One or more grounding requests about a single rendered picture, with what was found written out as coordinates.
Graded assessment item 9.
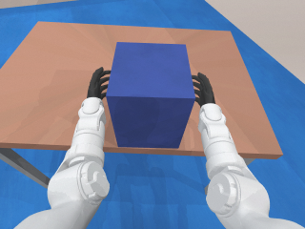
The robot right upper arm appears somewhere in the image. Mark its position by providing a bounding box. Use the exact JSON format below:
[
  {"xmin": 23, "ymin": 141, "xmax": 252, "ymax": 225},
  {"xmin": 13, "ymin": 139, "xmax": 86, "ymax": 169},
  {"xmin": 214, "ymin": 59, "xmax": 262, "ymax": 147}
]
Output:
[{"xmin": 206, "ymin": 171, "xmax": 305, "ymax": 229}]

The table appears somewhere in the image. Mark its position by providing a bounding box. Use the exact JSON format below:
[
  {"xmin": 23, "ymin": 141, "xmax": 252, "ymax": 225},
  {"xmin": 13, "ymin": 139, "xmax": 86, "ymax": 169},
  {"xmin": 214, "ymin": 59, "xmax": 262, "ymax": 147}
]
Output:
[{"xmin": 0, "ymin": 21, "xmax": 283, "ymax": 195}]

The robot left forearm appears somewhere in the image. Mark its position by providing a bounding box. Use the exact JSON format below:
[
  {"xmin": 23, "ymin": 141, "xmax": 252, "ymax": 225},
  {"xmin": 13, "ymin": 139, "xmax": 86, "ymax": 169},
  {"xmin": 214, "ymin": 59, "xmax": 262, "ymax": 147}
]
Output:
[{"xmin": 47, "ymin": 97, "xmax": 107, "ymax": 195}]

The robot right forearm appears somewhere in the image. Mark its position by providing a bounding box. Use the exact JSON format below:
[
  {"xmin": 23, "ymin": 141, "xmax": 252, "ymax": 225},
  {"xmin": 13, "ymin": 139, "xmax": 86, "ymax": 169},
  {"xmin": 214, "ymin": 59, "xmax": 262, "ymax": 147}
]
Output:
[{"xmin": 197, "ymin": 103, "xmax": 259, "ymax": 182}]

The left robot hand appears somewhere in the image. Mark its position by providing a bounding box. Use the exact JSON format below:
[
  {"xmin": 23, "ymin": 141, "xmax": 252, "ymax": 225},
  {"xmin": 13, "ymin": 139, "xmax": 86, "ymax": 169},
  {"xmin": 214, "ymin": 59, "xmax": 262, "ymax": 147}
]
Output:
[{"xmin": 87, "ymin": 67, "xmax": 111, "ymax": 100}]

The right robot hand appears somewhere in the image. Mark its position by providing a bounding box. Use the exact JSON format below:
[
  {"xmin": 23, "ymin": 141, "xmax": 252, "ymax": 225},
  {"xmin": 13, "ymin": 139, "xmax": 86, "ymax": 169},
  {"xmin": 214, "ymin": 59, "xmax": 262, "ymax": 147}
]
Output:
[{"xmin": 192, "ymin": 73, "xmax": 215, "ymax": 108}]

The robot left upper arm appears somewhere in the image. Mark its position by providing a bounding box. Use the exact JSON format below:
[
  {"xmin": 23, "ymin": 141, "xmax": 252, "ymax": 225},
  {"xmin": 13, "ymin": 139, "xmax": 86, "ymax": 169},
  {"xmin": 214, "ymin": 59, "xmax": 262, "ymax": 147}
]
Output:
[{"xmin": 13, "ymin": 160, "xmax": 110, "ymax": 229}]

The carton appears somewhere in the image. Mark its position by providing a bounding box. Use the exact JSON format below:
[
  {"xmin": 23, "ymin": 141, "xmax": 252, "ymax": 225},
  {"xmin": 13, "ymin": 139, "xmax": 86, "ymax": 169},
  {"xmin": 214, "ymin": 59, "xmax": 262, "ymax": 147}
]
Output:
[{"xmin": 106, "ymin": 42, "xmax": 195, "ymax": 149}]

